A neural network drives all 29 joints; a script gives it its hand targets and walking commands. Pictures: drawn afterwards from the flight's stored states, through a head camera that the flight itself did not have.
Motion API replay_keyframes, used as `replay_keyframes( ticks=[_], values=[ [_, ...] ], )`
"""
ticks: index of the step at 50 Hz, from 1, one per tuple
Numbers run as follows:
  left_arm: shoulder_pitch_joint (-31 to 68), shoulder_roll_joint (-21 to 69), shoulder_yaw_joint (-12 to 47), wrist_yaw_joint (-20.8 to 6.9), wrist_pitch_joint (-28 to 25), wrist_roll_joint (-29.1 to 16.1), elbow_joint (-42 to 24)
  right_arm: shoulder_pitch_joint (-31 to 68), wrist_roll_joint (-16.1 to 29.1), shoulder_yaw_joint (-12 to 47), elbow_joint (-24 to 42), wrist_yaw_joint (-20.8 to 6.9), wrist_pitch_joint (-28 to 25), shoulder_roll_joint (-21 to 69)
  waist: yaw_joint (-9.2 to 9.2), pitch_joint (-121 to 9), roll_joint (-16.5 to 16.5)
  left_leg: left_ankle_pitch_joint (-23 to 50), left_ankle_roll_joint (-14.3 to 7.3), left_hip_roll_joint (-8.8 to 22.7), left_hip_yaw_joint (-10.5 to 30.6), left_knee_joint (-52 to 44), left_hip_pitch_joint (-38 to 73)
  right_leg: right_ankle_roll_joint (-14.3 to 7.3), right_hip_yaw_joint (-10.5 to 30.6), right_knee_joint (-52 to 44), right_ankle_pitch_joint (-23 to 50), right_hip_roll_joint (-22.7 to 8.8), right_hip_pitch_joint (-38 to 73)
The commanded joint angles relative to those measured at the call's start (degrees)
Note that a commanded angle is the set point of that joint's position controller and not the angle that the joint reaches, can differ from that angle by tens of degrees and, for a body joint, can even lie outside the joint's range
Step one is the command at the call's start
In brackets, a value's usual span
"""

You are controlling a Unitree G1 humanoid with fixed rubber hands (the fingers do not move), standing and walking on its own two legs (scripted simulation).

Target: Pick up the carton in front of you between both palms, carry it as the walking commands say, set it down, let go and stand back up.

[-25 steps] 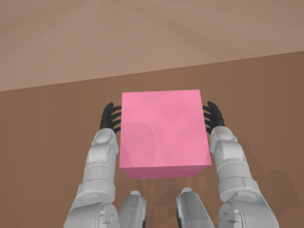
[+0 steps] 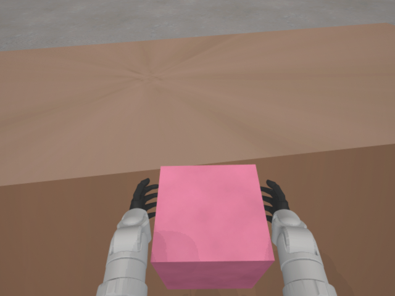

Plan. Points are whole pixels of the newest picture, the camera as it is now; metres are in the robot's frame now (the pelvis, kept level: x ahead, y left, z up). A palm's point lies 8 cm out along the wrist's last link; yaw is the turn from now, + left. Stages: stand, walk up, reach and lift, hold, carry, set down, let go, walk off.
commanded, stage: reach and lift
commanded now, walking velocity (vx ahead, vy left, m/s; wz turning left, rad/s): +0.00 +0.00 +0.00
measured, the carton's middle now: (208, 230) +0.29 +0.00 -0.07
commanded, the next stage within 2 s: hold in 1.10 s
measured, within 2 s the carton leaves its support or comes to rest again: neither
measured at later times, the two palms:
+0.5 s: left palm (136, 209) +0.29 +0.15 +0.04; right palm (284, 211) +0.29 -0.15 +0.03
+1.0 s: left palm (134, 205) +0.29 +0.15 +0.05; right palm (284, 207) +0.29 -0.15 +0.05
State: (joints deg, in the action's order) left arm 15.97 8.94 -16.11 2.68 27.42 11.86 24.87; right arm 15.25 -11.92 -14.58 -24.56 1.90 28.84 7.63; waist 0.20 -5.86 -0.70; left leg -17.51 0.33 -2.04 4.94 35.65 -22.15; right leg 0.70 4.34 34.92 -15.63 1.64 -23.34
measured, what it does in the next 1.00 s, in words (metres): stands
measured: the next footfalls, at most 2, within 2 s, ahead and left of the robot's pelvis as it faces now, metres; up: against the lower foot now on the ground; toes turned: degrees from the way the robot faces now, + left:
none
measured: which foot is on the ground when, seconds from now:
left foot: down 0.00-1.00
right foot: down 0.00-1.00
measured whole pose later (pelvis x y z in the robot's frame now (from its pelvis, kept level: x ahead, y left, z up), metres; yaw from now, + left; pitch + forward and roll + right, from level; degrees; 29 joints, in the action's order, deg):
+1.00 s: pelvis +0.01 +0.00 +0.02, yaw +0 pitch -5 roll +0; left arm 15.0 8.7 -13.6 -0.1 37.9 15.6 17.0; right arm 13.7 -15.3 -12.2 -15.8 0.2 39.5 8.4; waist 0.1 0.8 -0.4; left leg -12.7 0.3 -1.4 5.3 22.7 -4.8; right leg 0.5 4.3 22.0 -10.9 1.3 -6.0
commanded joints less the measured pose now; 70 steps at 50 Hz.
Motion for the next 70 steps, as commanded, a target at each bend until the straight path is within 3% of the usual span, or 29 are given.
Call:
replay_keyframes(
  ticks=[1, 10, 18, 40, 55, 60, 66, 70],
  values=[
    [27.1, 58.8, 35.4, -15.5, 2.6, -10.5, -0.5, 30.5, 11.1, 35.0, 4.5, -14.8, 1.0, 57.2, 0.15, -15.6, 0.3, 17.1, 0.0, -3.2, 0.8, -8.7, 9.5, -0.5, 0.5, -6.9, 16.6, 3.9, 16.8],
    [31.1, 56.5, 28.0, -17.1, 5.9, -6.9, 2.8, 34.5, 7.5, 27.5, 1.0, -16.2, 4.4, 55.3, 0.3, -3.6, -0.3, 2.2, -0.9, -2.3, -0.3, -13.3, 8.0, -1.3, -0.9, -10.8, 2.9, 3.2, 16.4],
    [36.7, 58.0, 30.1, -17.5, 5.2, -8.0, 0.1, 39.9, 8.8, 30.3, 3.8, -16.7, 3.8, 57.6, -0.05, -10.5, 0.5, 5.0, -0.8, -2.6, -0.6, -12.4, 10.5, -0.8, -0.8, -10.2, 5.2, 3.3, 19.5],
    [26.7, 54.7, 32.8, -16.9, 7.9, -9.4, -7.1, 29.5, 10.4, 32.9, 10.9, -15.2, 6.7, 55.7, -0.07, -10.6, 0.7, 17.9, 0.0, -3.5, -0.5, -15.0, 16.9, 0.1, -0.1, -13.6, 18.2, 3.6, 24.8],
    [25.6, 54.8, 34.4, -16.4, 10.1, -10.5, -10.7, 28.9, 11.2, 34.1, 14.5, -15.3, 8.6, 54.0, -0.01, -8.9, 0.2, 18.2, 0.4, -3.3, -0.1, -16.1, 18.5, -0.2, -0.4, -14.5, 16.7, 4.0, 24.7],
    [23.5, 54.5, 37.9, -15.8, 12.2, -12.7, -16.2, 27.2, 13.6, 38.1, 20.1, -14.9, 10.6, 53.9, -0.44, -11.5, 0.3, 22.9, 0.5, -3.3, 0.3, -16.6, 21.1, 0.1, 0.0, -15.1, 20.9, 4.1, 27.0],
    [23.1, 51.2, 34.2, -15.6, 14.6, -10.5, -13.9, 26.4, 11.3, 34.0, 17.3, -14.5, 13.0, 50.9, -0.2, -2.8, 0.2, 12.1, 0.2, -2.9, -0.4, -18.5, 17.8, -0.6, -0.5, -16.7, 10.6, 3.7, 24.1],
    [27.3, 52.6, 34.7, -16.3, 14.2, -11.1, -13.8, 30.2, 11.6, 34.2, 17.2, -15.1, 12.7, 52.6, -0.03, -3.9, 0.1, 9.5, -0.1, -2.8, -0.6, -17.8, 17.0, -0.6, -0.7, -16.1, 8.5, 3.5, 24.0]
  ],
)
